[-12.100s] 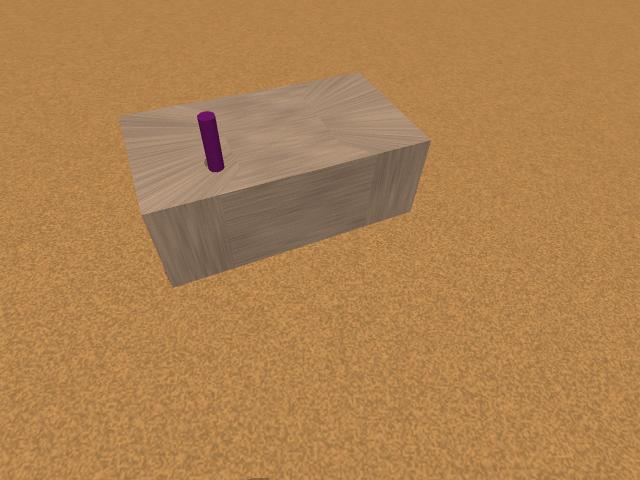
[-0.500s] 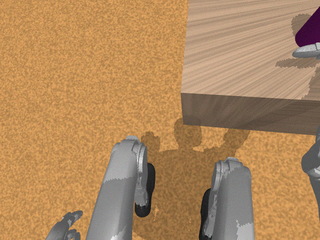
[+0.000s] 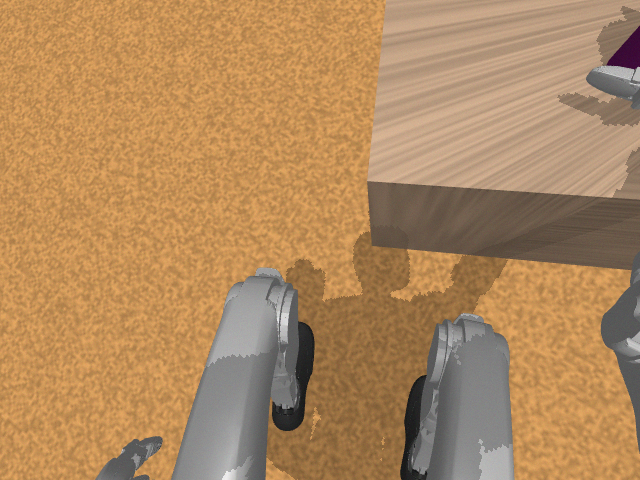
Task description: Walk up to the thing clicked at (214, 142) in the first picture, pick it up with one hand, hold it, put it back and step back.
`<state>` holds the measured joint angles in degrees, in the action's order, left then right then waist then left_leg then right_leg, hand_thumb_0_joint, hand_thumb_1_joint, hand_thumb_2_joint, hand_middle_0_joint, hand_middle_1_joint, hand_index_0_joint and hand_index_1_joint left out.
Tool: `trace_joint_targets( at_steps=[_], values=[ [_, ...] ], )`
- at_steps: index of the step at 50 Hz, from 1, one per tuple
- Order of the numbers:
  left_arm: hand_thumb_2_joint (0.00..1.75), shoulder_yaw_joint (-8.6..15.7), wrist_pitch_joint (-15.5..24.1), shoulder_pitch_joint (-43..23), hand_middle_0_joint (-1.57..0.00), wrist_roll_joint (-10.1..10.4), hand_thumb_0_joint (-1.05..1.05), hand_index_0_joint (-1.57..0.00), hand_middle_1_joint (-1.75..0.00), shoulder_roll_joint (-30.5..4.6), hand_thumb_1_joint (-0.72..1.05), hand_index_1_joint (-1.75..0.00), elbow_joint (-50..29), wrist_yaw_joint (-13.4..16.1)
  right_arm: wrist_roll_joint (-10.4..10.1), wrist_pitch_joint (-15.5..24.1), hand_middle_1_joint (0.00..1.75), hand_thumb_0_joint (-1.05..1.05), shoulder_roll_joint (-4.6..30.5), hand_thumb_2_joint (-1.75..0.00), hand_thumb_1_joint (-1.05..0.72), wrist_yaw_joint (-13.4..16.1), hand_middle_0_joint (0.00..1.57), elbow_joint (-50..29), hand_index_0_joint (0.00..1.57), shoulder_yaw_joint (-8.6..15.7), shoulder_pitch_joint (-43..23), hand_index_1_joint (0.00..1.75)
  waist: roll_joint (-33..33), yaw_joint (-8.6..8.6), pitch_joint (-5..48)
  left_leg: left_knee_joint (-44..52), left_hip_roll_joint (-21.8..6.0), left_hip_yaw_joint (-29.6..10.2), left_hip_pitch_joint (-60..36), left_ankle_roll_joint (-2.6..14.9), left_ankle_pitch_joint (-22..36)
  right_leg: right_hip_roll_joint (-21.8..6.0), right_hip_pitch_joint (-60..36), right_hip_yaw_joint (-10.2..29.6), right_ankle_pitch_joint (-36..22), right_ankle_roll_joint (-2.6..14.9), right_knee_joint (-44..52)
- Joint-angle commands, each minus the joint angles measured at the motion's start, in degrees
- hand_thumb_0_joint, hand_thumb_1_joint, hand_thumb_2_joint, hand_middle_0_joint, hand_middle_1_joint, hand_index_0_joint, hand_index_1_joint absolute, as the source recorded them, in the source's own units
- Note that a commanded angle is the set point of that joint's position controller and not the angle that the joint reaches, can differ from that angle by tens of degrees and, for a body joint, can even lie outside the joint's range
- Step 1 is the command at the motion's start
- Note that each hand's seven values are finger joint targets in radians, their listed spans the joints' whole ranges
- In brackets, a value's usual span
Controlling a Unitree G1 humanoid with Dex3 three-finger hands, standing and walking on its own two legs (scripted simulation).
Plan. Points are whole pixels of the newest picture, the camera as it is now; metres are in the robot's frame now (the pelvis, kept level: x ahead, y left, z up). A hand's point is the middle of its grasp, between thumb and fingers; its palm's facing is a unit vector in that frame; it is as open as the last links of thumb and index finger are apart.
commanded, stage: close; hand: right
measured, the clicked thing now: out of the picture +0.59 -0.24 +0.06
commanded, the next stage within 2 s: settle in 0.26 s
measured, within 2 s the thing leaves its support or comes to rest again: leaves its support in 0.74 s
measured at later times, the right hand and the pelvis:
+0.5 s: hand out of the picture +0.58 -0.24 +0.03, palm faces +0.23 +0.97 -0.02, open 7.9 cm; pelvis +0.00 +0.00 +0.00, yaw +0 degrees
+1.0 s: hand out of the picture +0.58 -0.23 +0.09, palm faces +0.26 +0.97 -0.04, open 7.8 cm; pelvis +0.01 +0.00 +0.06, yaw +0 degrees
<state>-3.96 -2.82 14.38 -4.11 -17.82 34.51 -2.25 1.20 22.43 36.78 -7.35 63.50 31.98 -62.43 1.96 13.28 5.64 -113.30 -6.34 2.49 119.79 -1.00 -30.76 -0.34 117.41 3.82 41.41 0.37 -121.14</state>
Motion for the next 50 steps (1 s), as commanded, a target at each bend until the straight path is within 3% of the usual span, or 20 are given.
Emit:
trace_joint_targets(
  at_steps=[1,7,10,15,18,20,21,22,23,25,26,28,35,37,38,40,43,45,48,50],
  values=[
    [0.91,5.1,0.4,12.5,-0.2,0.4,0.0,-0.2,-0.3,-12.2,0.88,-0.3,-1.2,1.1,-0.8,4.1,0.82,0.0,14.0,-0.61,-0.02,0.8,1.04,-13.7,1.03,0.0,-22.0,0.83,11.6,0.07,43.0,10.0,2.6,0.3,-30.3,2.52,7.6,0.6,-22.6,-1.8,-12.5,0.91,17.2],
    [0.91,5.3,0.7,12.4,-0.21,0.1,0.0,-0.2,-0.3,-12.2,0.87,-0.31,-0.4,1.0,-0.6,4.4,0.97,0.0,11.2,-0.76,-0.21,1.1,1.17,-10.0,1.16,-1.2,-19.3,0.97,11.5,0.84,38.5,8.9,2.5,1.0,-26.6,2.68,8.0,0.4,-22.5,-0.8,-13.6,0.46,17.3],
    [0.9,5.4,0.7,12.2,-0.21,0.3,0.0,-0.21,-0.3,-12.4,0.89,-0.3,-1.0,1.0,-0.7,4.4,1.08,0.0,12.5,-0.9,-0.29,1.0,1.22,-10.8,1.21,-0.6,-18.7,1.08,10.9,-0.25,40.3,9.9,2.5,0.6,-29.0,2.63,7.1,0.6,-22.1,-1.3,-12.2,0.75,17.8],
    [0.9,5.5,0.7,12.0,-0.21,0.2,0.0,-0.2,-0.3,-12.2,0.89,-0.3,-1.0,0.9,-0.9,4.2,1.21,0.0,9.5,-1.04,-0.4,1.0,1.31,-9.4,1.3,-2.1,-18.2,1.21,10.8,0.49,40.6,9.4,2.5,0.7,-28.6,2.63,8.4,0.5,-23.1,-1.1,-13.7,0.7,17.3],
    [0.89,5.2,0.7,11.8,-0.21,0.2,0.0,-0.2,-0.3,-12.2,0.89,-0.3,-0.8,0.8,-0.5,4.5,1.27,0.0,11.5,-1.09,-0.4,1.5,1.36,-8.3,1.35,-0.8,-17.2,1.28,9.6,-0.05,39.9,9.3,2.5,0.6,-28.8,2.48,7.4,0.7,-21.0,-1.5,-12.8,0.84,16.9],
    [0.9,5.4,0.7,11.6,-0.22,0.1,0.0,-0.22,-0.31,-11.9,0.88,-0.32,-1.0,0.9,-1.1,5.1,1.39,0.0,11.6,-1.25,-0.38,1.6,1.32,-13.0,1.35,-0.8,-20.9,1.4,10.9,-0.23,42.1,9.8,2.4,0.1,-30.3,2.41,7.8,0.7,-21.4,-1.7,-12.6,0.96,16.7],
    [0.9,5.3,0.6,11.8,-0.22,0.2,0.0,-0.22,-0.31,-12.2,0.87,-0.32,-1.0,1.0,-1.0,4.5,1.43,0.0,10.6,-1.33,-0.39,1.7,1.33,-8.5,1.37,-0.7,-17.6,1.43,8.9,0.2,40.7,9.6,2.5,0.6,-29.6,2.32,8.2,0.7,-21.9,-1.5,-13.3,0.93,16.7],
    [0.91,5.5,0.6,11.7,-0.23,0.3,0.0,-0.22,-0.31,-12.4,0.87,-0.32,-1.1,0.9,-1.4,4.4,1.45,0.0,9.9,-1.35,-0.41,1.6,1.35,-9.7,1.38,-0.8,-17.7,1.45,9.4,0.2,39.7,9.4,2.5,0.7,-28.4,2.45,8.1,0.6,-22.1,-1.2,-13.4,0.71,17.2],
    [0.9,5.7,0.4,12.0,-0.23,0.2,0.0,-0.22,-0.31,-12.4,0.87,-0.32,-1.3,0.9,-1.3,4.9,1.48,0.0,12.5,-1.39,-0.43,2.0,1.35,-15.6,1.39,-0.1,-21.8,1.48,12.3,-0.62,43.1,9.3,2.4,0.4,-29.9,2.59,9.3,0.6,-23.8,-1.4,-14.8,0.57,17.4],
    [0.91,5.7,0.2,12.1,-0.22,0.3,0.0,-0.21,-0.31,-12.5,0.87,-0.32,-1.2,0.9,-0.5,3.8,1.5,0.0,11.0,-1.4,-0.42,2.3,1.39,-10.0,1.42,-0.6,-17.9,1.51,10.3,-0.08,42.5,9.6,2.6,1.1,-29.3,2.58,8.7,0.5,-25.5,-0.7,-14.9,0.4,18.5],
    [0.9,5.9,0.2,11.9,-0.22,0.4,0.0,-0.21,-0.31,-12.5,0.88,-0.32,-1.5,1.0,-0.9,4.3,1.53,0.0,12.5,-1.43,-0.44,2.5,1.39,-15.0,1.42,-0.1,-21.2,1.53,11.7,-0.61,43.4,9.9,2.6,0.7,-29.6,2.62,8.6,0.5,-25.3,-0.8,-14.3,0.49,18.6],
    [0.9,5.7,0.0,11.9,-0.22,0.4,0.0,-0.21,-0.31,-12.0,0.87,-0.31,-1.6,1.0,-0.7,4.0,1.51,0.0,12.2,-1.41,-0.4,2.8,1.37,-14.3,1.41,-0.2,-20.7,1.51,11.0,-0.8,44.6,10.2,2.5,0.7,-30.6,2.62,8.5,0.5,-26.2,-0.8,-14.4,0.5,19.1],
    [0.91,6.2,0.5,12.6,-0.21,0.9,0.0,-0.2,-0.3,-11.4,0.88,-0.31,-1.3,1.9,-2.0,4.0,1.49,0.0,14.8,-1.36,-0.29,4.4,1.37,-28.5,1.42,0.5,-27.6,1.49,14.6,-1.82,52.2,13.2,2.4,-0.1,-36.8,2.85,12.4,0.5,-34.5,-1.5,-18.8,0.16,21.2],
    [0.91,7.0,0.7,12.6,-0.21,0.9,0.0,-0.2,-0.3,-11.9,0.88,-0.31,-0.4,2.3,-1.8,3.5,1.48,0.0,14.3,-1.35,-0.31,4.7,1.39,-26.6,1.43,0.0,-25.9,1.49,13.8,-1.33,51.4,14.5,2.6,-0.3,-37.4,2.79,11.8,0.3,-35.1,-1.6,-18.2,0.26,21.8],
    [0.91,7.3,0.9,12.7,-0.21,0.8,0.0,-0.2,-0.3,-12.3,0.89,-0.31,0.6,2.5,-2.3,3.1,1.49,0.0,11.1,-1.36,-0.32,4.4,1.39,-25.0,1.43,-2.0,-24.8,1.49,14.5,-0.59,48.8,14.8,2.6,-0.1,-36.0,2.96,11.5,0.3,-35.3,-1.3,-18.3,-0.05,22.7],
    [0.91,6.2,1.2,12.6,-0.21,1.0,0.0,-0.2,-0.3,-10.3,0.88,-0.31,0.2,2.7,-2.2,3.6,1.48,0.0,13.1,-1.35,-0.3,5.3,1.38,-28.2,1.42,-1.4,-28.3,1.48,13.2,-1.06,49.5,16.6,2.8,-0.5,-37.8,2.85,12.0,0.2,-35.8,-1.6,-18.2,0.28,23.2],
    [0.91,7.2,1.7,12.0,-0.21,1.0,0.0,-0.2,-0.3,-11.2,0.88,-0.31,1.4,3.0,-2.3,2.8,1.49,0.0,10.3,-1.35,-0.29,5.5,1.38,-22.3,1.43,-2.6,-24.1,1.49,13.3,-0.61,43.9,18.2,2.9,-0.3,-35.8,2.93,9.6,0.1,-35.2,-1.2,-15.8,0.18,25.2],
    [0.9,6.6,1.9,12.2,-0.21,1.1,0.0,-0.2,-0.3,-10.4,0.88,-0.31,1.0,3.1,-1.7,3.4,1.49,0.0,12.3,-1.36,-0.31,5.8,1.38,-23.5,1.43,-2.0,-25.5,1.49,13.3,-1.29,45.4,18.8,3.1,-0.2,-36.2,2.96,9.9,-0.1,-37.4,-1.1,-16.8,0.09,26.0],
    [0.9,6.2,2.0,12.1,-0.21,1.1,0.0,-0.2,-0.3,-10.0,0.88,-0.31,0.4,2.8,-2.0,2.9,1.49,0.0,9.9,-1.35,-0.29,5.3,1.39,-18.3,1.43,-2.2,-21.9,1.49,11.1,-0.93,43.9,18.9,3.2,0.0,-38.7,3.12,13.7,-0.2,-37.2,-1.0,-20.8,-0.08,26.3],
    [0.9,6.2,2.1,12.1,-0.21,1.1,0.0,-0.21,-0.3,-9.9,0.88,-0.31,0.3,2.9,-1.8,3.3,1.49,0.0,11.2,-1.36,-0.3,5.0,1.38,-18.3,1.42,-2.2,-23.4,1.49,11.7,-0.97,41.9,20.5,3.3,-0.3,-38.6,3.05,11.4,-0.2,-36.0,-1.0,-18.0,0.19,27.6]
  ],
)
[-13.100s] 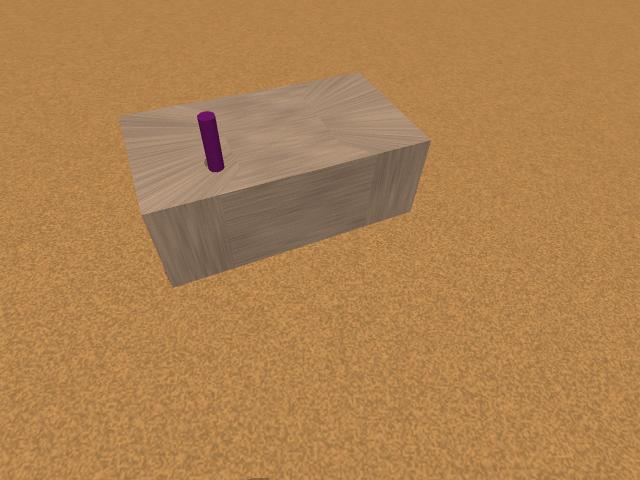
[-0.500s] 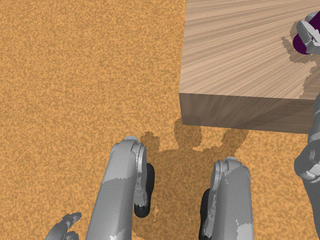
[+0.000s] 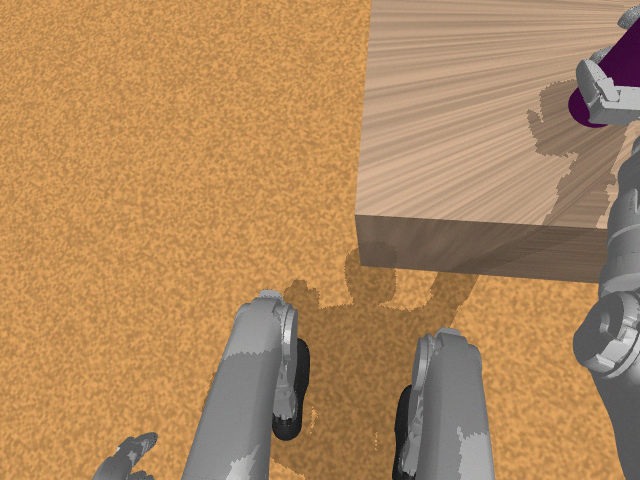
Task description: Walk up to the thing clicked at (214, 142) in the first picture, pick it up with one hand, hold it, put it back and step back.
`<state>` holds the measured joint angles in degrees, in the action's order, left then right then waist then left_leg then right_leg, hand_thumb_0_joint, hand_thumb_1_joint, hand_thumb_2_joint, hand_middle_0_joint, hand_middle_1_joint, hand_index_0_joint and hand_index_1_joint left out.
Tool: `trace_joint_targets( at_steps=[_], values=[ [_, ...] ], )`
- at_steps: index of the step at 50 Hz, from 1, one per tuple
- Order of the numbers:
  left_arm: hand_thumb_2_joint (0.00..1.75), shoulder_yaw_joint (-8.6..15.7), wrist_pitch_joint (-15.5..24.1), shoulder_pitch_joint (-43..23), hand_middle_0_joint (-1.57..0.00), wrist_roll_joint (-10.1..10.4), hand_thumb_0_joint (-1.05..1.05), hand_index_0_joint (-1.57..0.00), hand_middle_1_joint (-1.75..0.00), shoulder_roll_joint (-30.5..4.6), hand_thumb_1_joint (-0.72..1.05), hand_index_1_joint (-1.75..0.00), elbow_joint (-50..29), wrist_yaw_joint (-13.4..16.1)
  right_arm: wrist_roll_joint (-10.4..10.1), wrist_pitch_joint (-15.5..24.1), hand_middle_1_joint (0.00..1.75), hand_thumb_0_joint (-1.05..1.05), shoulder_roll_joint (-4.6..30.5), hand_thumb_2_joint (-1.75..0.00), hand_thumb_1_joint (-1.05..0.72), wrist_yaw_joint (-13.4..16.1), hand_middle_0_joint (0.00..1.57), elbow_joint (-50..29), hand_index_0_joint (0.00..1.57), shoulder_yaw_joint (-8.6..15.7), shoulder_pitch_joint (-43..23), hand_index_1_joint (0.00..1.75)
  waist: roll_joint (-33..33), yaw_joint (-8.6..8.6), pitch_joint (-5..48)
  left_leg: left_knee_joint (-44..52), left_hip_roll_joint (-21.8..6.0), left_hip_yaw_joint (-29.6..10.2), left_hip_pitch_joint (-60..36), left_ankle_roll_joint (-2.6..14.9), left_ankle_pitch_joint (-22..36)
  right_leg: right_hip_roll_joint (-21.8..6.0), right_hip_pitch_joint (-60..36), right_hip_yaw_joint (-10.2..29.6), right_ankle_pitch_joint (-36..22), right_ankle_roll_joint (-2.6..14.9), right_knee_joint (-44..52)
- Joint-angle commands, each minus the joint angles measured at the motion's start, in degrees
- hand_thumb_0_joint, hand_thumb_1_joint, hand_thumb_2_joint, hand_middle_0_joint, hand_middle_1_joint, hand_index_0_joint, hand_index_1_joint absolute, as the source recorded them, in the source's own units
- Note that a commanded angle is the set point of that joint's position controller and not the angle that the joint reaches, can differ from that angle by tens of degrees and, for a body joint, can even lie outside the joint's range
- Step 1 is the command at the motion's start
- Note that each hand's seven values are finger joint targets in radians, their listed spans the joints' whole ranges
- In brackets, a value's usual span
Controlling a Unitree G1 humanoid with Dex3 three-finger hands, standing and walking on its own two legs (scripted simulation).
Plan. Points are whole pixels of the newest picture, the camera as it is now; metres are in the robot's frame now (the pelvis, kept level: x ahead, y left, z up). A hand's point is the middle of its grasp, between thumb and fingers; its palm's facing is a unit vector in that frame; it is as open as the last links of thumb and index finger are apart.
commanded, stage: settle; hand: right
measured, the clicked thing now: out of the picture +0.56 -0.23 +0.06
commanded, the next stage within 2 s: lift in 0.62 s
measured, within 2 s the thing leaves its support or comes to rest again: neither
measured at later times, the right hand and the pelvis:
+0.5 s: hand (636, 34) +0.57 -0.22 +0.06, palm faces +0.25 +0.97 -0.04, open 7.8 cm; pelvis +0.01 +0.01 +0.03, yaw +0 degrees
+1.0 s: hand out of the picture +0.57 -0.22 +0.08, palm faces +0.26 +0.96 -0.04, open 7.8 cm; pelvis +0.02 +0.01 +0.06, yaw +0 degrees
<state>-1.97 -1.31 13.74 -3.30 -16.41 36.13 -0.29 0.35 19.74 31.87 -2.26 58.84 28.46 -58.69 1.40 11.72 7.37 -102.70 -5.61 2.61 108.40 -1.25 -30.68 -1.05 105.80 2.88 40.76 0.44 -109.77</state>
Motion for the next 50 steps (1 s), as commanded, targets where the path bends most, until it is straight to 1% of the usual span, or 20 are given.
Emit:
trace_joint_targets(
  at_steps=[1,3,6,7,9,17,19,23,26,29,30,33,35,39,40,42,43,45,49,50],
  values=[
    [0.9,4.2,0.6,12.7,-0.21,0.3,0.0,-0.2,-0.3,-11.4,0.88,-0.31,-1.5,0.9,-0.7,5.7,1.5,0.0,16.2,-1.37,-0.31,0.0,1.38,-11.7,1.43,1.6,-25.7,1.5,11.8,0.25,39.8,10.2,2.7,-0.4,-27.0,3.28,10.7,0.4,-24.6,0.0,-17.0,0.12,16.7],
    [0.9,4.2,0.6,12.5,-0.21,0.2,0.0,-0.2,-0.3,-11.5,0.88,-0.31,-1.6,0.7,-1.0,6.2,1.49,0.0,15.5,-1.36,-0.32,-0.1,1.37,-12.8,1.41,1.2,-27.4,1.49,12.7,0.36,39.8,10.4,2.6,-0.1,-26.4,3.31,9.8,0.4,-25.8,0.6,-16.2,0.02,17.8],
    [0.9,4.1,0.6,13.3,-0.21,0.2,0.0,-0.21,-0.3,-11.8,0.88,-0.31,-1.9,0.6,-1.0,6.5,1.48,0.0,17.2,-1.36,-0.31,-0.4,1.36,-12.9,1.4,2.3,-26.1,1.48,12.9,0.0,41.4,10.3,2.8,0.0,-28.2,3.63,13.0,0.3,-27.8,0.8,-20.6,-0.26,17.9],
    [0.9,4.0,0.4,13.5,-0.21,0.2,0.0,-0.2,-0.3,-11.4,0.88,-0.31,-2.2,0.4,-1.2,6.6,1.48,0.0,15.9,-1.36,-0.31,-0.5,1.36,-13.8,1.4,1.4,-26.2,1.48,13.6,0.14,42.5,10.3,2.8,-0.1,-29.4,3.75,15.0,0.1,-29.1,0.7,-23.1,-0.3,17.9],
    [0.9,4.0,0.5,13.8,-0.21,0.3,0.0,-0.2,-0.3,-11.5,0.88,-0.31,-2.3,0.5,-1.4,6.9,1.47,0.0,17.3,-1.35,-0.3,-0.4,1.34,-14.6,1.39,2.6,-27.3,1.47,13.0,0.24,43.6,11.3,2.9,-0.1,-30.3,3.58,14.8,0.2,-30.1,0.7,-22.8,-0.14,18.2],
    [0.9,3.8,0.7,13.8,-0.21,0.5,0.0,-0.2,-0.3,-10.9,0.89,-0.31,-2.0,0.8,-1.5,7.2,1.49,0.0,16.6,-1.39,-0.35,0.1,1.32,-16.1,1.37,1.5,-29.3,1.49,12.5,1.01,44.6,14.2,3.1,-0.6,-34.0,3.24,13.6,0.2,-30.6,-0.1,-19.5,0.25,19.7],
    [0.9,3.8,0.9,13.9,-0.21,0.4,0.0,-0.2,-0.3,-11.0,0.89,-0.31,-1.6,1.0,-1.3,7.3,1.51,0.0,18.6,-1.42,-0.36,0.5,1.33,-16.9,1.38,2.2,-30.4,1.51,13.5,0.49,44.4,14.8,3.1,-0.7,-34.7,3.23,12.6,0.3,-30.2,-0.2,-18.3,0.23,20.6],
    [0.9,3.6,0.9,13.7,-0.21,0.3,0.0,-0.2,-0.3,-10.6,0.89,-0.31,-1.6,1.0,-1.5,7.2,1.5,0.0,17.6,-1.41,-0.35,0.7,1.32,-15.4,1.37,2.5,-27.9,1.5,13.6,0.3,43.8,14.8,3.4,-0.5,-33.8,3.41,14.7,-0.1,-32.7,0.0,-22.1,0.08,20.4],
    [0.9,3.7,0.9,13.9,-0.21,0.3,0.0,-0.2,-0.3,-10.8,0.88,-0.31,-1.3,1.1,-1.4,7.1,1.5,0.0,17.1,-1.41,-0.36,0.3,1.33,-13.0,1.37,2.1,-26.6,1.5,11.8,0.97,41.4,15.5,3.2,-0.7,-36.0,3.29,14.6,0.1,-29.2,-0.3,-19.8,0.25,21.0],
    [0.9,3.5,0.8,14.0,-0.2,0.2,0.0,-0.2,-0.3,-10.4,0.88,-0.31,-1.5,1.1,-1.2,7.1,1.53,0.0,18.6,-1.44,-0.37,0.4,1.34,-12.9,1.39,3.0,-26.2,1.53,12.4,-0.09,43.3,16.2,3.5,-1.0,-38.3,3.37,15.9,0.1,-30.1,-0.5,-21.3,0.31,21.5],
    [0.9,3.5,0.8,14.2,-0.2,0.2,0.0,-0.2,-0.3,-10.3,0.89,-0.31,-1.6,1.1,-1.3,7.2,1.52,0.0,17.1,-1.42,-0.37,0.2,1.34,-13.2,1.38,2.3,-26.3,1.52,11.7,0.75,43.1,16.2,3.4,-0.9,-38.5,3.36,16.5,0.1,-30.1,-0.4,-21.6,0.29,21.5],
    [0.9,3.6,0.8,14.0,-0.21,0.1,0.0,-0.2,-0.3,-10.4,0.88,-0.31,-1.5,1.1,-1.4,7.4,1.5,0.0,18.7,-1.42,-0.37,0.5,1.31,-13.6,1.36,3.3,-27.0,1.5,12.1,0.46,42.9,16.9,3.6,-1.1,-38.7,3.31,16.1,0.0,-30.1,-0.5,-20.9,0.44,21.8],
    [0.9,3.6,0.9,13.4,-0.21,0.4,0.0,-0.2,-0.3,-10.3,0.88,-0.31,-1.6,1.1,-1.5,7.5,1.5,0.0,17.7,-1.42,-0.37,0.3,1.31,-13.6,1.35,2.8,-26.7,1.5,11.4,0.41,41.1,17.5,3.6,-0.9,-37.9,3.22,13.6,0.0,-29.4,-0.4,-18.3,0.44,22.8],
    [0.89,3.8,1.1,13.7,-0.22,0.1,0.0,-0.22,-0.32,-10.4,0.89,-0.31,-1.4,1.1,-1.5,7.9,1.5,0.0,16.6,-1.39,-0.35,0.3,1.37,-14.9,1.4,1.9,-26.8,1.5,14.2,0.08,42.9,16.8,3.7,-0.5,-36.6,3.61,15.2,-0.2,-33.7,0.2,-22.2,-0.09,23.3],
    [0.89,3.9,1.0,13.8,-0.21,0.0,0.0,-0.22,-0.32,-10.4,0.89,-0.31,-1.5,1.1,-1.6,8.0,1.48,0.0,18.0,-1.38,-0.35,0.6,1.35,-16.2,1.38,2.8,-27.0,1.48,13.9,-0.37,44.1,18.0,3.7,-0.8,-38.3,3.44,15.3,-0.1,-34.0,-0.2,-21.4,0.2,23.4],
    [0.9,3.9,1.0,13.7,-0.21,0.2,0.0,-0.22,-0.31,-10.0,0.89,-0.31,-1.7,1.3,-1.6,7.8,1.48,0.0,16.9,-1.38,-0.36,0.8,1.35,-16.6,1.38,1.9,-26.4,1.48,12.4,-0.37,44.4,19.0,3.7,-1.0,-41.0,3.32,14.8,0.0,-32.9,-0.5,-19.6,0.38,24.2],
    [0.89,3.9,1.2,13.1,-0.21,0.4,0.0,-0.22,-0.31,-9.9,0.89,-0.31,-1.8,1.3,-2.1,7.9,1.47,0.0,15.3,-1.37,-0.37,0.7,1.34,-17.8,1.37,1.4,-26.5,1.47,12.9,-0.24,44.1,18.9,3.7,-0.7,-39.5,3.3,14.3,0.0,-34.4,-0.3,-20.0,0.21,24.6],
    [0.89,4.1,1.2,13.3,-0.21,0.4,0.0,-0.22,-0.31,-10.1,0.89,-0.31,-1.4,1.3,-2.2,7.8,1.47,0.0,16.3,-1.37,-0.35,1.2,1.34,-18.9,1.38,1.9,-25.3,1.47,13.9,-1.16,45.6,19.4,3.8,-0.6,-40.4,3.36,15.3,-0.1,-36.5,-0.2,-21.9,0.08,25.0],
    [0.9,4.5,1.4,12.9,-0.21,0.6,0.0,-0.22,-0.31,-9.6,0.89,-0.31,-1.2,1.4,-2.6,7.6,1.48,0.0,13.7,-1.37,-0.35,1.9,1.35,-22.1,1.38,0.7,-23.5,1.48,14.4,-1.81,45.7,20.8,3.9,-0.4,-42.3,3.48,17.0,-0.3,-40.5,-0.1,-24.8,-0.23,26.9],
    [0.9,4.6,1.4,13.4,-0.21,0.7,0.0,-0.22,-0.31,-9.6,0.89,-0.31,-1.0,1.4,-2.7,7.3,1.48,0.0,13.5,-1.37,-0.35,2.1,1.35,-21.0,1.38,1.3,-22.2,1.48,12.9,-1.2,45.6,21.2,4.0,-0.3,-42.6,3.37,17.5,-0.3,-41.1,0.1,-25.5,-0.21,26.8]
  ],
)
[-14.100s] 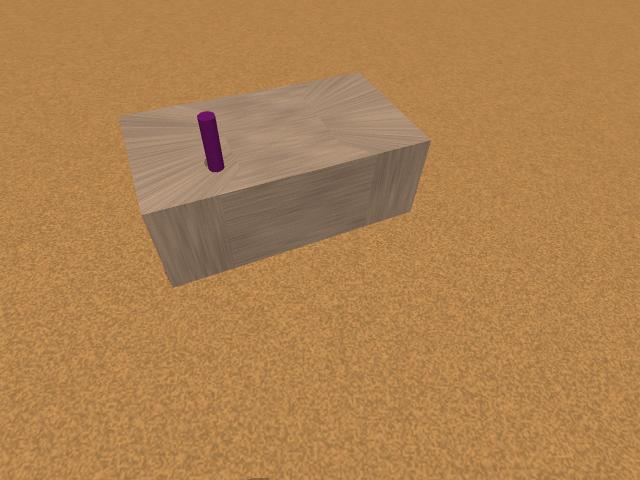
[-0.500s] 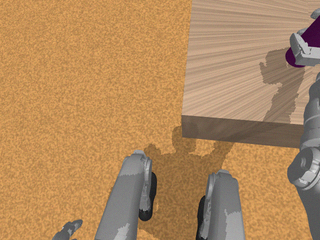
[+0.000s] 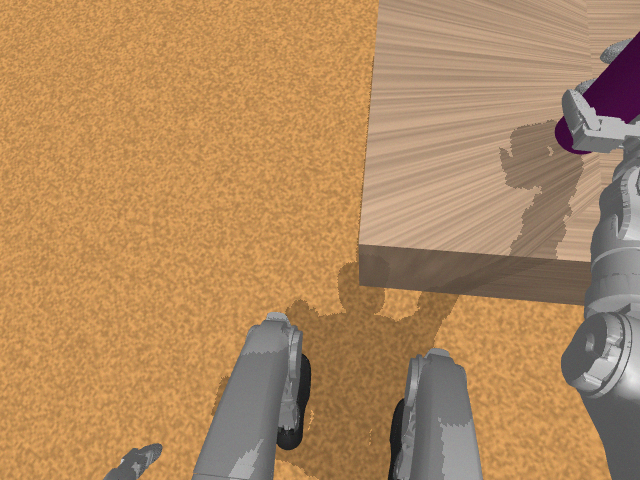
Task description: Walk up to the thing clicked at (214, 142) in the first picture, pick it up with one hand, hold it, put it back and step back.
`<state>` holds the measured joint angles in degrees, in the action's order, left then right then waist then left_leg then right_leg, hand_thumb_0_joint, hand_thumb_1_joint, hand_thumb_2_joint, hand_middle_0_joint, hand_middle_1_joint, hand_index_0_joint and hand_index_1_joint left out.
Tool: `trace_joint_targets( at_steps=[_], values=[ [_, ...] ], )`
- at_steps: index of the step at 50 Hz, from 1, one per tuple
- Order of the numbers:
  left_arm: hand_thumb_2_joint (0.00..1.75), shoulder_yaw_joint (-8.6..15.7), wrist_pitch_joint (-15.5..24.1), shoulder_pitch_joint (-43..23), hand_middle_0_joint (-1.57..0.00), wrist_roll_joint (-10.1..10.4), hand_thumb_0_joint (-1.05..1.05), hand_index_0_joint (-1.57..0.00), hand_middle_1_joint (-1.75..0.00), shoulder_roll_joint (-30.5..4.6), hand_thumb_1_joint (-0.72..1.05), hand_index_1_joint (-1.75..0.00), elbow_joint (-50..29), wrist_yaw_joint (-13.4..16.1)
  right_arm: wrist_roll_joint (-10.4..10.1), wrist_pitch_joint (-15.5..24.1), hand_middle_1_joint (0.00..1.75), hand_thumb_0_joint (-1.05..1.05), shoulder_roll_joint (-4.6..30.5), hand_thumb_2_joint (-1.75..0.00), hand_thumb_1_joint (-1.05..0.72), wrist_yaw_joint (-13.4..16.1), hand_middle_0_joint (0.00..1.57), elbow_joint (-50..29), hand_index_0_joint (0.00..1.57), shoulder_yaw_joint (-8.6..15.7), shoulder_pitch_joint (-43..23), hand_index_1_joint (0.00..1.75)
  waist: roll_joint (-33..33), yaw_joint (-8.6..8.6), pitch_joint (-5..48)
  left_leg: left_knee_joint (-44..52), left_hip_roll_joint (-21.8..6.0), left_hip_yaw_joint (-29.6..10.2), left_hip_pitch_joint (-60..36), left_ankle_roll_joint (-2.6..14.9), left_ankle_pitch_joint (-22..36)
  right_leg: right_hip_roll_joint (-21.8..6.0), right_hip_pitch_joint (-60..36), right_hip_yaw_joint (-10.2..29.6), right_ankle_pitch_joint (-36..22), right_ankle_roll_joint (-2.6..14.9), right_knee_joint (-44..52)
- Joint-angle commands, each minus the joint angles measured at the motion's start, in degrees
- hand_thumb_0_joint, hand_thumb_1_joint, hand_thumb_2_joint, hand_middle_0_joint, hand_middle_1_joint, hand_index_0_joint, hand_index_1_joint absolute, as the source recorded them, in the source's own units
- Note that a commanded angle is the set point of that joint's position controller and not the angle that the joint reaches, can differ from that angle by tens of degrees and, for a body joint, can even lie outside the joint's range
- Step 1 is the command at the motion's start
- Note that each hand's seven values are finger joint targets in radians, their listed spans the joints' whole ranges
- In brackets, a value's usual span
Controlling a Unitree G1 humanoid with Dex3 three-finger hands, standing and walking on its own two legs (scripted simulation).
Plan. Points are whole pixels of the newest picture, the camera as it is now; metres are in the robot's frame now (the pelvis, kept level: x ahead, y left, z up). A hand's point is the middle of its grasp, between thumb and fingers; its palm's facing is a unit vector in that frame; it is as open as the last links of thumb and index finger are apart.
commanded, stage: lift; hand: right
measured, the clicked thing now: (635, 79) +0.55 -0.23 +0.06
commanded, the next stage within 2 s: hold in 1.50 s
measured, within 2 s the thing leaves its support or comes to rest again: neither
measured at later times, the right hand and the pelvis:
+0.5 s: hand out of the picture +0.48 -0.21 +0.12, palm faces +0.28 +0.96 -0.03, open 7.8 cm; pelvis +0.02 +0.00 +0.09, yaw -1 degrees
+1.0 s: hand out of the picture +0.43 -0.20 +0.19, palm faces +0.26 +0.96 -0.03, open 7.8 cm; pelvis +0.05 +0.00 +0.16, yaw -1 degrees
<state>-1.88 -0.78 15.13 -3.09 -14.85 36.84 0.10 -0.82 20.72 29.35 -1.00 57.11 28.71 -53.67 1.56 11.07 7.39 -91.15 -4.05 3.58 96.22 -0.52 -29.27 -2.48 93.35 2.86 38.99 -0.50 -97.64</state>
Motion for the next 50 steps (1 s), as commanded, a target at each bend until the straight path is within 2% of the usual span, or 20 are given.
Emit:
trace_joint_targets(
  at_steps=[1,10,14,15,19,23,25,26,28,29,30,31,33,37,38,39,40,42,49,50],
  values=[
    [0.9,4.7,1.0,11.8,-0.21,0.7,0.0,-0.21,-0.31,-11.3,0.89,-0.31,-1.8,1.2,-1.6,6.3,1.48,0.0,16.8,-1.37,-0.37,1.1,1.36,-20.6,1.39,1.4,-27.0,1.48,12.6,-1.29,44.9,10.1,2.5,-1.3,-31.8,2.68,16.0,1.3,-28.1,0.0,-23.3,0.67,15.6],
    [0.9,5.5,1.9,10.0,-0.21,1.1,0.0,-0.21,-0.31,-9.9,0.88,-0.31,-1.4,1.3,-3.0,5.9,1.48,0.0,8.9,-1.37,-0.33,2.1,1.36,-22.9,1.39,-1.5,-17.4,1.48,8.9,-2.49,39.4,15.9,2.9,-1.2,-37.4,2.46,17.0,1.3,-32.1,-0.4,-23.8,0.67,21.1],
    [0.91,5.8,2.2,9.3,-0.21,1.2,0.0,-0.2,-0.3,-9.5,0.87,-0.31,-1.7,1.5,-3.2,5.8,1.51,0.0,8.0,-1.39,-0.34,2.7,1.39,-26.6,1.42,-2.2,-13.1,1.51,7.6,-3.85,39.1,19.5,3.0,-1.6,-43.2,2.24,17.4,1.4,-34.3,-0.9,-22.8,0.87,24.3],
    [0.9,6.0,2.4,9.2,-0.2,1.3,0.0,-0.2,-0.3,-9.2,0.88,-0.31,-1.7,1.6,-3.6,5.8,1.5,0.0,5.2,-1.38,-0.33,2.5,1.37,-27.2,1.41,-3.7,-12.0,1.5,6.9,-3.23,38.6,19.9,3.0,-1.3,-43.6,2.26,18.9,1.4,-35.8,-0.7,-24.5,0.79,24.8],
    [0.92,6.2,2.9,8.2,-0.2,1.7,0.0,-0.19,-0.3,-8.8,0.86,-0.31,-1.8,1.7,-3.9,5.5,1.5,0.0,4.1,-1.37,-0.31,3.5,1.37,-30.0,1.4,-4.1,-5.9,1.5,6.4,-5.01,35.5,23.4,3.3,-1.2,-47.1,2.15,18.4,1.2,-39.2,-0.6,-24.7,0.63,28.9],
    [0.92,6.3,3.6,6.8,-0.2,1.8,0.0,-0.19,-0.3,-8.2,0.86,-0.31,-1.5,2.1,-4.6,5.6,1.51,0.0,0.7,-1.38,-0.3,4.2,1.37,-34.0,1.41,-6.8,-3.3,1.51,5.8,-5.22,32.0,27.5,3.5,-1.2,-50.2,1.91,17.2,1.3,-43.3,-0.9,-23.1,0.6,33.1],
    [0.92,6.7,4.2,5.7,-0.2,1.8,0.0,-0.19,-0.3,-8.4,0.86,-0.31,-1.8,2.3,-4.9,5.3,1.49,0.0,-3.5,-1.37,-0.29,4.1,1.35,-32.1,1.39,-9.4,0.4,1.49,3.7,-4.62,28.3,29.4,3.6,-0.9,-50.8,1.73,17.0,1.3,-43.9,-0.7,-22.6,0.65,34.8],
    [0.92,6.7,4.3,5.7,-0.2,1.7,0.0,-0.19,-0.3,-8.4,0.86,-0.31,-1.7,2.3,-4.8,5.9,1.5,0.0,-1.4,-1.38,-0.29,4.5,1.36,-34.6,1.39,-8.0,-0.6,1.5,4.5,-5.38,28.2,30.2,3.6,-1.2,-52.1,1.72,16.8,1.4,-44.6,-0.9,-22.3,0.67,35.7],
    [0.92,6.5,4.5,5.3,-0.2,1.6,0.0,-0.18,-0.29,-7.8,0.86,-0.31,-1.6,2.5,-4.8,6.4,1.49,0.0,-2.1,-1.37,-0.27,5.0,1.35,-35.4,1.39,-8.7,1.5,1.49,4.1,-6.15,27.8,32.0,3.6,-1.5,-55.1,1.59,17.7,1.5,-46.0,-1.7,-22.5,0.78,37.0],
    [0.92,6.8,4.7,5.4,-0.2,1.5,0.0,-0.18,-0.29,-8.0,0.86,-0.31,-1.4,2.7,-4.7,6.4,1.48,0.0,-4.3,-1.36,-0.28,4.8,1.34,-34.3,1.38,-10.5,1.8,1.48,3.1,-5.11,26.7,32.8,3.6,-1.5,-55.1,1.52,17.7,1.5,-46.7,-1.6,-22.5,0.82,37.5],
    [0.93,6.6,4.9,5.4,-0.2,1.5,0.0,-0.18,-0.29,-7.8,0.86,-0.31,-1.2,2.7,-5.0,6.6,1.48,0.0,-3.9,-1.36,-0.26,5.0,1.33,-35.0,1.37,-9.7,2.8,1.48,3.9,-5.84,25.7,33.2,3.7,-1.2,-55.0,1.7,18.1,1.4,-47.7,-1.4,-23.5,0.57,38.7],
    [0.92,6.6,5.1,4.7,-0.2,1.4,0.0,-0.18,-0.29,-7.8,0.86,-0.31,-0.8,2.6,-5.2,6.6,1.48,0.0,-6.9,-1.36,-0.26,4.7,1.33,-32.2,1.37,-11.7,5.5,1.48,3.8,-5.52,23.6,33.5,3.7,-0.9,-54.4,1.72,17.9,1.4,-48.6,-1.3,-23.9,0.29,39.4],
    [0.92,6.8,5.2,5.1,-0.2,1.2,0.0,-0.18,-0.29,-7.7,0.86,-0.31,-0.9,2.6,-4.8,7.7,1.5,0.0,-3.2,-1.38,-0.25,5.4,1.36,-37.1,1.39,-9.3,3.4,1.51,4.7,-6.61,26.4,34.4,3.8,-0.9,-57.0,1.68,19.9,1.5,-51.4,-1.3,-26.2,0.24,40.5],
    [0.92,6.5,5.2,3.9,-0.19,1.2,0.0,-0.19,-0.3,-6.9,0.87,-0.31,-1.3,2.7,-5.3,8.1,1.49,0.0,-7.2,-1.37,-0.24,5.3,1.34,-35.7,1.38,-11.9,8.5,1.49,2.9,-6.45,23.2,37.0,3.7,-1.0,-60.5,1.42,21.1,1.6,-52.6,-1.8,-26.6,0.25,42.8],
    [0.92,6.6,5.3,3.7,-0.2,1.2,0.0,-0.19,-0.3,-7.4,0.87,-0.31,-1.2,2.7,-5.4,8.3,1.49,0.0,-7.3,-1.37,-0.26,5.3,1.34,-36.6,1.38,-12.4,7.9,1.49,3.4,-6.28,22.7,37.6,3.8,-0.9,-60.1,1.45,20.3,1.6,-53.5,-1.7,-26.0,0.14,43.6],
    [0.92,6.2,5.2,3.6,-0.19,1.1,0.0,-0.19,-0.3,-6.7,0.87,-0.31,-1.0,2.8,-5.3,8.7,1.49,0.0,-4.9,-1.37,-0.24,5.5,1.34,-38.4,1.38,-10.5,7.9,1.49,4.3,-7.54,23.5,38.0,3.7,-1.1,-61.4,1.43,20.6,1.7,-54.1,-2.0,-26.4,0.14,43.9],
    [0.91,6.7,5.2,3.3,-0.19,1.2,0.0,-0.18,-0.3,-7.2,0.87,-0.31,-1.1,2.8,-5.2,8.5,1.5,0.0,-7.5,-1.37,-0.26,5.2,1.35,-35.4,1.39,-12.7,10.5,1.5,2.9,-6.36,21.9,38.8,3.7,-1.1,-61.7,1.23,20.7,1.7,-54.3,-2.0,-26.0,0.21,44.2],
    [0.91,6.3,5.1,3.2,-0.19,1.3,0.0,-0.19,-0.3,-6.7,0.88,-0.31,-1.4,2.8,-5.4,8.8,1.5,0.0,-6.6,-1.37,-0.24,5.3,1.34,-38.3,1.38,-12.2,11.4,1.5,3.0,-7.56,22.8,39.6,3.6,-1.3,-64.3,1.21,22.1,1.8,-55.1,-2.3,-27.3,0.21,45.1],
    [0.9,6.1,4.9,2.9,-0.19,1.3,0.0,-0.19,-0.3,-6.1,0.88,-0.3,-1.6,2.9,-5.9,9.1,1.49,0.0,-8.7,-1.37,-0.26,5.4,1.34,-39.9,1.38,-13.2,14.7,1.49,2.4,-7.75,20.9,42.4,3.8,-0.9,-66.5,1.21,23.7,1.4,-59.6,-2.3,-30.3,-0.11,48.0],
    [0.9,6.5,5.0,3.2,-0.19,1.3,0.0,-0.19,-0.3,-6.5,0.89,-0.3,-1.3,3.1,-6.0,8.9,1.5,0.0,-10.5,-1.37,-0.25,5.2,1.34,-38.4,1.38,-14.6,16.0,1.5,0.3,-6.78,19.5,42.6,3.8,-0.6,-66.4,1.07,24.3,1.3,-59.6,-2.0,-30.9,-0.08,48.2]
  ],
)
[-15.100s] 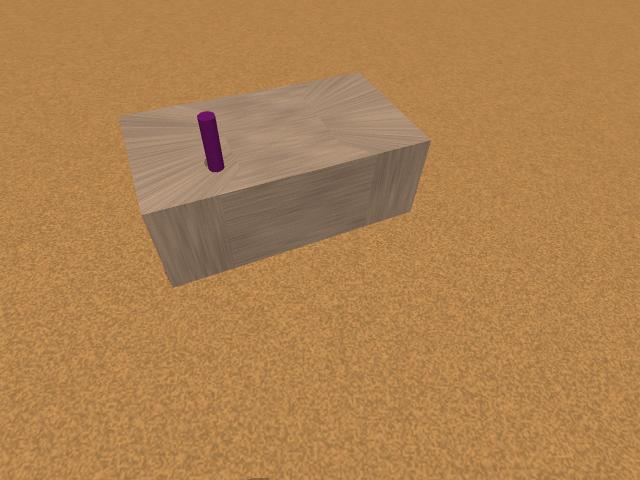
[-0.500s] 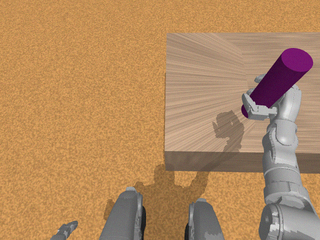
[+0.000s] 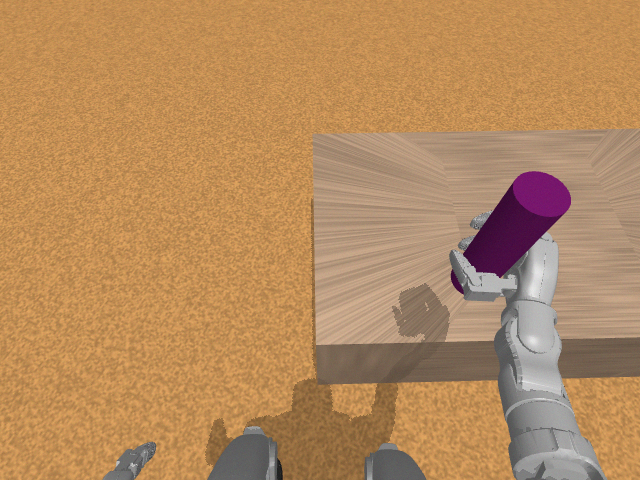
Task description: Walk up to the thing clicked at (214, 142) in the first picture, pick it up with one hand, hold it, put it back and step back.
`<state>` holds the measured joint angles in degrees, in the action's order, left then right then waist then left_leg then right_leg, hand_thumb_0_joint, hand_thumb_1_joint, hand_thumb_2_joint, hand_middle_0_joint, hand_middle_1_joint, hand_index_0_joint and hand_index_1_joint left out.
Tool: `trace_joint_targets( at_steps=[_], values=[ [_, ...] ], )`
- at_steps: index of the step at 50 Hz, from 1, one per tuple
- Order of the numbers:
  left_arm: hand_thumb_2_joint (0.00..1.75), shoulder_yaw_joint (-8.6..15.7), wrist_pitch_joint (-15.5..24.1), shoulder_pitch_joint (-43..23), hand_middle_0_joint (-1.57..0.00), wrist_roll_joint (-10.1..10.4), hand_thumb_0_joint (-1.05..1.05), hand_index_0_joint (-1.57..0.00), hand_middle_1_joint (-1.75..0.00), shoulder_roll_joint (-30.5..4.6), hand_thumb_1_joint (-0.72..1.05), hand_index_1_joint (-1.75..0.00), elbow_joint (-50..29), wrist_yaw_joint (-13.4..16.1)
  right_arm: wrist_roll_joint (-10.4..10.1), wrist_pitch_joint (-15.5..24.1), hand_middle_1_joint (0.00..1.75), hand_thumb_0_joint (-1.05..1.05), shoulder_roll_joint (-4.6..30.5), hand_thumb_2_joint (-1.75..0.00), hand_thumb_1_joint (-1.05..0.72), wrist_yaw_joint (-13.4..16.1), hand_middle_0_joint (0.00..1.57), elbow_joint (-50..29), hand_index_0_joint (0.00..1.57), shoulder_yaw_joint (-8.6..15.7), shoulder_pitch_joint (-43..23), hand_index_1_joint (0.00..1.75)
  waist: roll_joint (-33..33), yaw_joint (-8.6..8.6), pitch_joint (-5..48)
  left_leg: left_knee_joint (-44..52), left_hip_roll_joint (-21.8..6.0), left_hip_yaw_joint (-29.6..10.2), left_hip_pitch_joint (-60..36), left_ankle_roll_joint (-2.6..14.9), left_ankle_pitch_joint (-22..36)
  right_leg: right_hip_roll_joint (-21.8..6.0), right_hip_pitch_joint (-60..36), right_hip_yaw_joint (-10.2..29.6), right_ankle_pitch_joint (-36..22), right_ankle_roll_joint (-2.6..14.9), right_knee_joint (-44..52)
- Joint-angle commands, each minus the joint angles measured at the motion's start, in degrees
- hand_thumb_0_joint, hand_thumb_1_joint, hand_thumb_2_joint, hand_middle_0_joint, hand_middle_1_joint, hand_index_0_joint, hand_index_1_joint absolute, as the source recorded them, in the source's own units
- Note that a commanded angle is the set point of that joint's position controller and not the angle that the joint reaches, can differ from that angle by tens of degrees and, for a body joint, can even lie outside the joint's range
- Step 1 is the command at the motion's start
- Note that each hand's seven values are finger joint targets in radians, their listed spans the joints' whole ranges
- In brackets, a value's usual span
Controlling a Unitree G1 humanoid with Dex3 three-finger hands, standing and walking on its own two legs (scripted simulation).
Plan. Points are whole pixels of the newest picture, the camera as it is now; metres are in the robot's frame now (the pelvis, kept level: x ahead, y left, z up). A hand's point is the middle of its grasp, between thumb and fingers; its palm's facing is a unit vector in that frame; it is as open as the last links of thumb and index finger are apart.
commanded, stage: lift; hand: right
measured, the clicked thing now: (499, 244) +0.38 -0.20 +0.06
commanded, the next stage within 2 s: hold in 0.50 s
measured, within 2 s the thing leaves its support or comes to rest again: neither
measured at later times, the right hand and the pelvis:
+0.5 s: hand (485, 262) +0.36 -0.18 +0.06, palm faces +0.23 +0.97 -0.02, open 7.8 cm; pelvis +0.01 +0.00 +0.02, yaw +0 degrees
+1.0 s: hand (486, 261) +0.35 -0.17 +0.07, palm faces +0.23 +0.97 -0.02, open 7.8 cm; pelvis +0.01 +0.00 +0.03, yaw +0 degrees
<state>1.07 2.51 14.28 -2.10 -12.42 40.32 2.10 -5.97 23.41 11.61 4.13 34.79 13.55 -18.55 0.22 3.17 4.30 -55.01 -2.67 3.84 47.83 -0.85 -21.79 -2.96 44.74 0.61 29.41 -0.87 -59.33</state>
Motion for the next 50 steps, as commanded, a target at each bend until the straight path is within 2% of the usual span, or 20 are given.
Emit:
trace_joint_targets(
  at_steps=[1,2,5,7,11,17,19,21,23,25,28,32,35,36,38,39,43,44,46,50],
  values=[
    [0.9,3.0,1.8,3.5,-0.19,0.4,0.0,-0.19,-0.3,-8.2,0.89,-0.3,-5.2,0.9,-1.0,6.4,1.48,0.0,8.2,-1.36,-0.25,0.2,1.33,-18.4,1.37,1.0,-19.9,1.48,3.5,0.13,22.5,6.9,2.4,-1.0,-18.9,1.48,16.4,1.9,-10.9,-0.1,-20.8,0.27,10.6],
    [0.9,3.0,1.7,3.6,-0.19,0.4,0.0,-0.19,-0.3,-8.3,0.89,-0.3,-5.2,1.0,-0.9,6.6,1.48,0.0,9.8,-1.36,-0.24,0.4,1.33,-18.7,1.37,2.4,-19.8,1.48,3.0,-0.24,23.7,7.4,2.3,-1.4,-20.5,1.39,17.2,2.0,-11.5,-0.3,-21.1,0.45,10.6],
    [0.89,3.3,1.6,3.2,-0.19,0.4,0.0,-0.19,-0.3,-8.3,0.89,-0.3,-5.4,1.1,-1.1,6.5,1.48,0.0,7.8,-1.36,-0.24,0.3,1.32,-18.8,1.37,0.8,-18.4,1.48,2.9,-0.05,22.3,8.5,2.2,-1.5,-21.2,1.35,16.4,2.1,-11.9,-0.6,-19.7,0.53,11.6],
    [0.9,2.9,1.7,3.2,-0.19,0.5,0.0,-0.19,-0.3,-7.9,0.89,-0.3,-5.3,1.1,-0.8,6.4,1.48,0.0,8.2,-1.35,-0.26,0.6,1.33,-18.7,1.37,1.6,-16.8,1.48,2.6,-0.68,22.1,8.8,2.4,-1.2,-21.4,1.41,17.0,1.9,-13.3,-0.4,-21.5,0.34,12.3],
    [0.89,3.1,1.5,3.0,-0.19,0.4,0.0,-0.19,-0.3,-7.9,0.89,-0.3,-5.5,1.1,-1.0,6.3,1.48,0.0,7.4,-1.36,-0.25,0.4,1.32,-19.6,1.37,0.5,-16.3,1.48,2.4,-0.56,20.6,9.8,2.2,-1.3,-23.0,1.34,18.1,2.1,-13.4,-0.6,-22.1,0.4,13.2],
    [0.89,3.2,1.6,1.7,-0.19,0.6,0.0,-0.2,-0.3,-8.0,0.9,-0.3,-6.2,1.3,-1.1,6.3,1.45,0.0,7.2,-1.34,-0.26,0.6,1.3,-21.5,1.34,0.2,-16.3,1.45,2.1,-0.61,19.5,12.0,2.4,-1.4,-23.2,1.23,13.8,1.9,-14.6,-0.6,-17.1,0.63,15.3],
    [0.89,3.0,1.7,0.9,-0.2,0.8,0.0,-0.2,-0.3,-8.0,0.9,-0.3,-6.6,1.2,-1.1,5.8,1.45,0.0,6.5,-1.34,-0.27,0.6,1.31,-20.0,1.35,-0.5,-13.3,1.45,1.6,-1.34,17.4,12.6,2.3,-1.2,-24.0,1.25,12.7,2.0,-13.8,-0.7,-16.0,0.62,16.3],
    [0.89,2.0,1.6,0.4,-0.19,0.9,0.0,-0.2,-0.3,-6.6,0.9,-0.3,-6.7,1.3,-1.2,6.1,1.43,0.0,6.5,-1.32,-0.28,0.9,1.29,-21.9,1.33,-0.7,-14.6,1.43,1.9,-1.39,17.5,13.3,2.2,-1.5,-25.0,1.16,12.7,2.2,-14.3,-1.1,-15.5,0.78,16.5],
    [0.89,2.3,1.7,0.3,-0.2,0.8,0.0,-0.2,-0.31,-7.0,0.9,-0.3,-6.7,1.4,-1.1,6.0,1.43,0.0,6.3,-1.32,-0.26,0.9,1.28,-22.5,1.32,-0.8,-14.1,1.43,1.9,-1.43,18.7,13.2,2.1,-1.7,-25.6,1.17,14.1,2.1,-15.0,-1.1,-16.9,0.75,16.5],
    [0.89,2.9,1.8,0.4,-0.2,0.9,0.0,-0.2,-0.31,-7.8,0.9,-0.3,-6.2,1.7,-1.2,5.5,1.42,0.0,5.8,-1.31,-0.28,0.7,1.28,-20.3,1.32,-1.3,-12.9,1.42,1.5,-0.91,16.4,13.4,2.2,-1.4,-24.6,1.11,14.0,2.0,-15.3,-0.9,-17.0,0.7,16.9],
    [0.9,2.4,1.7,0.9,-0.2,0.9,0.0,-0.2,-0.31,-7.3,0.89,-0.31,-6.3,1.6,-1.1,5.8,1.43,0.0,6.1,-1.33,-0.29,0.7,1.29,-24.5,1.33,-1.8,-14.6,1.43,3.3,-0.97,19.3,12.9,2.3,-1.1,-25.2,1.36,17.3,1.8,-18.8,-0.4,-22.1,0.16,17.1],
    [0.9,3.2,1.7,0.6,-0.2,0.8,0.0,-0.2,-0.31,-8.1,0.89,-0.31,-6.0,1.6,-1.8,5.3,1.45,0.0,4.7,-1.33,-0.27,0.6,1.32,-23.0,1.35,-2.4,-12.4,1.45,3.0,-1.19,17.4,13.3,2.5,-0.7,-25.1,1.35,16.9,1.7,-18.5,-0.2,-22.9,-0.09,17.7],
    [0.9,2.0,1.6,0.5,-0.2,0.8,0.0,-0.2,-0.31,-6.5,0.88,-0.31,-6.4,1.6,-1.6,5.5,1.46,0.0,5.2,-1.34,-0.26,0.9,1.32,-24.8,1.36,-1.9,-12.8,1.46,2.3,-1.8,19.0,13.5,2.2,-1.2,-27.0,1.27,18.7,1.9,-19.4,-0.7,-23.9,0.15,17.4],
    [0.9,3.1,1.6,1.0,-0.2,0.8,0.0,-0.2,-0.31,-7.8,0.89,-0.31,-5.8,1.8,-1.6,5.1,1.45,0.0,5.2,-1.33,-0.27,1.0,1.32,-22.0,1.35,-1.4,-10.4,1.45,0.7,-1.49,18.3,13.5,2.1,-1.1,-27.1,1.14,19.5,2.0,-18.7,-0.6,-24.5,0.21,17.2],
    [0.9,3.5,1.6,0.2,-0.2,0.7,0.0,-0.2,-0.31,-8.2,0.89,-0.31,-6.2,1.7,-1.7,4.7,1.45,0.0,3.4,-1.33,-0.26,0.8,1.32,-22.1,1.35,-3.1,-10.8,1.45,1.1,-1.24,16.5,14.3,2.2,-1.2,-26.4,1.06,17.5,2.1,-18.0,-0.7,-21.9,0.4,17.8],
    [0.9,2.3,1.6,-0.4,-0.2,0.9,0.0,-0.2,-0.31,-7.0,0.89,-0.31,-6.7,1.7,-1.6,5.0,1.44,0.0,6.1,-1.32,-0.26,1.2,1.31,-25.5,1.34,-1.0,-13.8,1.44,1.9,-1.87,16.5,14.5,2.2,-1.2,-26.5,1.16,16.8,1.9,-18.6,-0.7,-21.4,0.4,18.4],
    [0.9,2.6,1.4,-0.4,-0.21,1.0,0.0,-0.21,-0.31,-7.4,0.89,-0.31,-6.6,1.8,-1.4,4.6,1.45,0.0,4.0,-1.33,-0.29,1.2,1.32,-24.0,1.35,-3.3,-10.3,1.45,1.9,-1.81,16.0,14.7,2.2,-1.1,-26.9,1.26,17.2,2.0,-19.3,-0.7,-21.9,0.23,18.9],
    [0.9,3.0,1.4,-0.4,-0.2,0.9,0.0,-0.2,-0.31,-7.9,0.89,-0.31,-6.5,1.8,-1.4,4.3,1.44,0.0,4.1,-1.32,-0.3,1.1,1.32,-22.7,1.35,-2.7,-8.9,1.44,1.1,-1.81,15.8,14.9,2.2,-1.0,-27.2,1.14,17.0,2.0,-19.2,-0.7,-21.7,0.26,19.0],
    [0.9,2.5,1.5,-1.0,-0.21,0.9,0.0,-0.2,-0.31,-7.3,0.89,-0.31,-7.1,1.8,-1.4,4.6,1.45,0.0,5.5,-1.33,-0.29,1.5,1.33,-26.6,1.36,-2.3,-12.5,1.45,2.6,-2.12,16.4,15.4,2.1,-1.3,-27.6,1.13,15.8,2.1,-19.2,-0.8,-20.0,0.38,19.3],
    [0.9,2.6,1.4,-0.9,-0.2,1.1,0.0,-0.2,-0.31,-7.2,0.89,-0.31,-7.1,1.9,-1.7,4.4,1.45,0.0,5.1,-1.33,-0.3,1.4,1.33,-26.0,1.36,-2.1,-9.0,1.45,1.5,-2.61,16.3,15.7,2.1,-1.2,-28.6,1.06,16.4,2.1,-19.7,-0.9,-20.6,0.39,19.5]
  ],
)
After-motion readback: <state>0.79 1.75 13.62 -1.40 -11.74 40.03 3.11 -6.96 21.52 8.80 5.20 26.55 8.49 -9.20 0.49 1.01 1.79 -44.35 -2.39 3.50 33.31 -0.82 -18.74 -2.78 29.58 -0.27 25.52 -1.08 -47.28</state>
